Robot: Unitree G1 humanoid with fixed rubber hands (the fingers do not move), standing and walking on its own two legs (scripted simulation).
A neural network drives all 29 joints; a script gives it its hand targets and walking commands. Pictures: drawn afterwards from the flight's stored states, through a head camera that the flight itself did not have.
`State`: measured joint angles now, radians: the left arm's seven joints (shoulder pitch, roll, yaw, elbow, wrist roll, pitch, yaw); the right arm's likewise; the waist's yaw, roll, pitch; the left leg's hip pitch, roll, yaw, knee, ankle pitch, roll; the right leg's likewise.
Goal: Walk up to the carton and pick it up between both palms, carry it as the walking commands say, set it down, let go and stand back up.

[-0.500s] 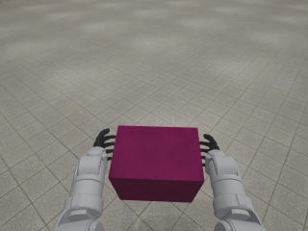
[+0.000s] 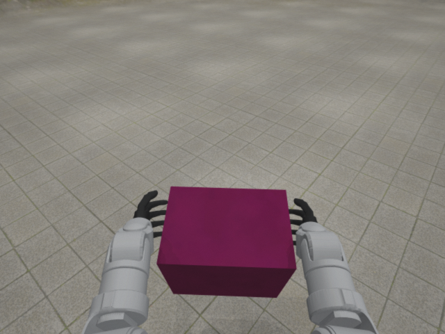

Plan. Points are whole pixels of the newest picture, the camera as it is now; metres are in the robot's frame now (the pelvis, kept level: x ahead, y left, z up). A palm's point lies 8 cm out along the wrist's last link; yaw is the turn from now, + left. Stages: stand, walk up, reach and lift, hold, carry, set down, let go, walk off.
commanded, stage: hold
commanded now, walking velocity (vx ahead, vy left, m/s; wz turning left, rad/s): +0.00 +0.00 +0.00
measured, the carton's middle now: (226, 244) +0.33 -0.01 -0.03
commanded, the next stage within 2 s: carry in 1.20 s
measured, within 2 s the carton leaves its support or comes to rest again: neither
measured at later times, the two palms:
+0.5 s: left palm (141, 231) +0.30 +0.16 +0.05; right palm (306, 236) +0.30 -0.16 +0.04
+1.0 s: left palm (141, 231) +0.30 +0.16 +0.06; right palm (307, 235) +0.30 -0.16 +0.04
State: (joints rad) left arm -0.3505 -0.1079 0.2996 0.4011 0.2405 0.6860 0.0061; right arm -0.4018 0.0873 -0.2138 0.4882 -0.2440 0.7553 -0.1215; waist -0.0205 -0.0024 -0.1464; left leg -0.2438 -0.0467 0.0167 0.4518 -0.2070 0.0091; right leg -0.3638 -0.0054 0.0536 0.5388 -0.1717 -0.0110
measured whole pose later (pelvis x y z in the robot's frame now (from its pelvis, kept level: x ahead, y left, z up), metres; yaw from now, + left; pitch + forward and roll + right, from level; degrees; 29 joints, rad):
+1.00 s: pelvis +0.00 +0.00 +0.00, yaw +0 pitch +0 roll +2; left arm -0.31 -0.12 0.30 0.38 0.24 0.69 0.01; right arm -0.37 0.10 -0.21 0.46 -0.25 0.75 -0.12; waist -0.02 0.00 -0.15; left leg -0.23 -0.05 0.02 0.45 -0.21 0.01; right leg -0.35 -0.01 0.05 0.53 -0.18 -0.01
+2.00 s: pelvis +0.00 -0.04 -0.01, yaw +0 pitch +1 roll +0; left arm -0.22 -0.14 0.13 -0.27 0.09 1.22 0.20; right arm -0.21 0.14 -0.14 -0.26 -0.12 1.28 -0.25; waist -0.02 0.03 -0.14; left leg -0.37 0.08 0.02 0.83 -0.49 -0.05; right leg -0.35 0.02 -0.05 0.59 -0.26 -0.04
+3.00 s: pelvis -0.05 -0.18 -0.01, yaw +2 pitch +2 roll +0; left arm -0.19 -0.14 0.11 -0.37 0.10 1.23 0.19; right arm -0.17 0.14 -0.11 -0.32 -0.11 1.25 -0.22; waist -0.02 0.00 -0.11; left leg -0.40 0.06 0.02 0.83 -0.49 -0.08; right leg -0.37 0.01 -0.12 0.57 -0.25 -0.07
